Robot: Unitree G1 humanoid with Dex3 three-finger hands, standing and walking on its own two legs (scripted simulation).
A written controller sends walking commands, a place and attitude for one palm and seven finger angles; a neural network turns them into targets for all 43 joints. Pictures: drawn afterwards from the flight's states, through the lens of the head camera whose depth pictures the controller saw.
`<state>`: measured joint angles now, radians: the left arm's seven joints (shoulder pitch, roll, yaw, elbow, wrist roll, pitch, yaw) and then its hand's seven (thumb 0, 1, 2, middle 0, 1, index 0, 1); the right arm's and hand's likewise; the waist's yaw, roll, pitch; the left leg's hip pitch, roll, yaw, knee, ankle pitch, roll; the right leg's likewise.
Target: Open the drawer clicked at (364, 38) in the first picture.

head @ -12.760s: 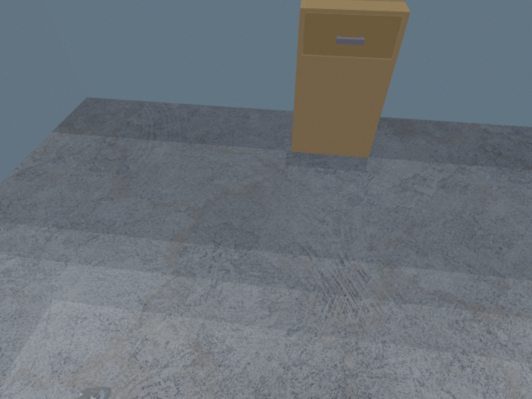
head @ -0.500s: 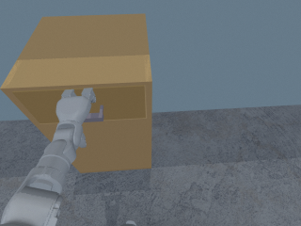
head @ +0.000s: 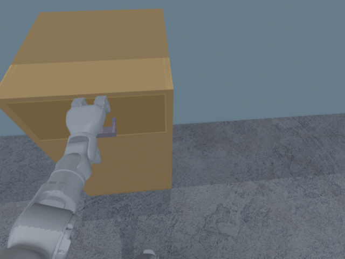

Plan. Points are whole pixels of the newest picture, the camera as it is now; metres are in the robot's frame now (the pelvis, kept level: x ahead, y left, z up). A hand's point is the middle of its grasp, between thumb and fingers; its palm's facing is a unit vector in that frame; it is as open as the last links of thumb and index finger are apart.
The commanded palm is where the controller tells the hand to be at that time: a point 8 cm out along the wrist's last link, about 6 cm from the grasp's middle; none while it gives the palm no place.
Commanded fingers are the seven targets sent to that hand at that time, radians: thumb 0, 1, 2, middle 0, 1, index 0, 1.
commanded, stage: move the hooked fingers above the handle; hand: left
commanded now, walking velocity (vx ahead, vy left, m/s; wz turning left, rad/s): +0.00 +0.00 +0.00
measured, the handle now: (95, 127) +0.48 +0.23 -0.04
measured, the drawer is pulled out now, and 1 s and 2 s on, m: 0.00 0.00 0.00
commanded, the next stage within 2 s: lower the fingers behind the handle in 0.28 s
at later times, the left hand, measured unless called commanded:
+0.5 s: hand (91, 130) +0.44 +0.21 +0.01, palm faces -0.01 -0.04 -1.00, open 13.7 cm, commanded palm +0.42 +0.21 +0.06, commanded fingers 0.00 -0.50 0.30 -0.30 -1.20 -0.30 -1.20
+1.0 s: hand (100, 136) +0.44 +0.20 -0.03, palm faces +0.02 -0.03 -1.00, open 13.6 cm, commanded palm +0.42 +0.20 +0.03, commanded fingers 0.00 -0.50 0.30 -0.30 -1.20 -0.30 -1.20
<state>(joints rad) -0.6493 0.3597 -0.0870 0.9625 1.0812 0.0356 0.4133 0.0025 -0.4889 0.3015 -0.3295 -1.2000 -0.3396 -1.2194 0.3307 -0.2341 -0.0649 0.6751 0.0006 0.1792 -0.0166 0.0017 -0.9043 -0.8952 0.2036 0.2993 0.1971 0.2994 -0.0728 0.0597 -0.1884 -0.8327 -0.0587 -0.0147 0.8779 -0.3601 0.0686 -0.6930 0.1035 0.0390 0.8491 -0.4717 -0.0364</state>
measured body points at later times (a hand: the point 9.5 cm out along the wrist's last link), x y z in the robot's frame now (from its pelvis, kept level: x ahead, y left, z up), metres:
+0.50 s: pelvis +0.00 +0.00 +0.00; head +0.07 +0.00 +0.45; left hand +0.43 +0.21 +0.06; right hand +0.06 -0.27 -0.13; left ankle +0.03 +0.07 -0.69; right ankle -0.04 -0.11 -0.69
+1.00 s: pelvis +0.00 +0.00 -0.02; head +0.08 +0.00 +0.42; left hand +0.43 +0.20 +0.03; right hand +0.03 -0.27 -0.15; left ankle +0.03 +0.07 -0.69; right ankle -0.04 -0.11 -0.69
